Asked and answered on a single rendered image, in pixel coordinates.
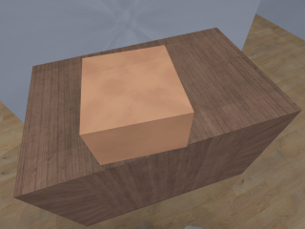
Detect carton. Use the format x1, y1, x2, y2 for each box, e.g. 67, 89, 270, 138
79, 45, 194, 165

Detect pedestal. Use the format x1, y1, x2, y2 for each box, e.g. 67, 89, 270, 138
13, 28, 302, 227

